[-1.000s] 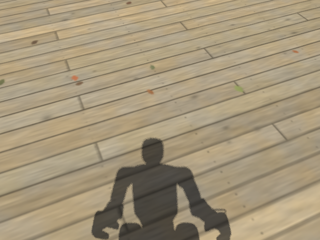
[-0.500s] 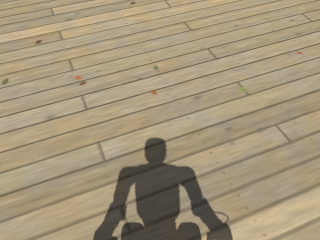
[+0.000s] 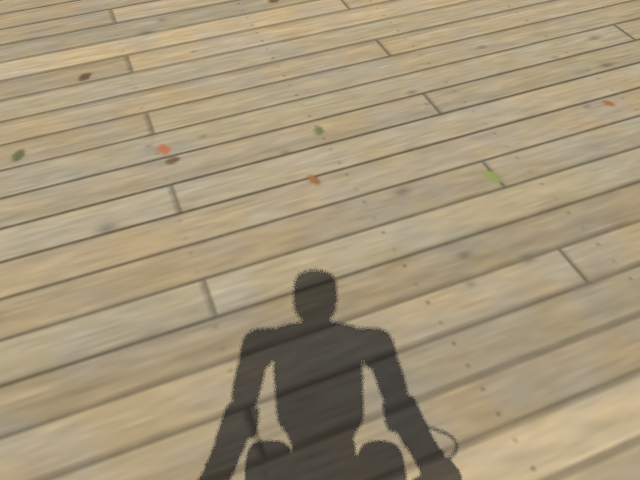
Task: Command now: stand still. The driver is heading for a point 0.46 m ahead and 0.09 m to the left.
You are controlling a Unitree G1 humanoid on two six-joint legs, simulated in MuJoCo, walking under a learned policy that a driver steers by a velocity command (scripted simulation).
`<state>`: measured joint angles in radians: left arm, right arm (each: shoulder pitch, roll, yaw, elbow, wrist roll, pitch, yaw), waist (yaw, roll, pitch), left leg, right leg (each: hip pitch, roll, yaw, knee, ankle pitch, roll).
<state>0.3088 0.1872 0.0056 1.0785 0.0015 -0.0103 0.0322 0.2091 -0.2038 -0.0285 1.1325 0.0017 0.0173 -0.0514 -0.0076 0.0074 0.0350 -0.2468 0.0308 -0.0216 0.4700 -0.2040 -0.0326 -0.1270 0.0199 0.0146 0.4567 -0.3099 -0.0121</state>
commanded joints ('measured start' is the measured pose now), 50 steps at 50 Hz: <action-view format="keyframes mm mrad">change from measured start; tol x4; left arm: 1 72 93 14 -9 -1 -5 3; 39 157 51 10 19 -4 -6 8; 44 204 167 52 -5 -33 -21 15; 50 55 154 57 -72 -42 -45 -5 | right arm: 1 38 -97 -13 -19 0 -5 -3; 41 116 -63 -11 -17 12 -8 -7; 46 9 -25 -4 -93 25 -86 31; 48 51 -35 -8 -97 39 -112 45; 50 230 -53 -30 -17 30 -118 49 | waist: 1 1 -7 22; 38 4 -7 37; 40 7 -25 27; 45 56 -199 187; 48 -7 -165 197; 50 -76 -93 116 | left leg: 1 81 3 2 -47 124 27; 38 69 -4 1 -34 125 36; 40 59 -44 43 -3 -120 40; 42 -66 -75 73 76 -374 57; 45 -240 -31 70 331 -220 75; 47 -286 20 32 322 -278 111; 48 -211 18 44 203 -267 125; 49 -29 -19 91 55 -176 126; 50 146 -64 109 20 -81 106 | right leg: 1 -126 -32 24 -107 141 -10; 38 -139 -31 11 -94 129 -4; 39 -129 -23 4 -103 29 -8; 41 -171 -31 38 -120 -309 -53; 42 -197 -69 95 -151 -448 -84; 44 -157 -227 313 -262 -565 -172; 46 -153 -344 454 -312 -496 -239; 48 -139 -306 362 -259 -348 -195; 50 -266 -174 183 -107 -166 -128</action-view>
